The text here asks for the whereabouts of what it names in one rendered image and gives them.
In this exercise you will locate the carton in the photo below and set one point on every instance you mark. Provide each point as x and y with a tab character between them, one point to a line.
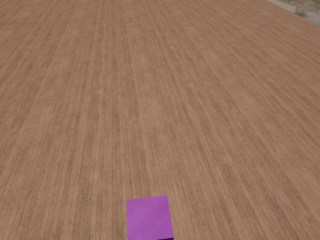
149	218

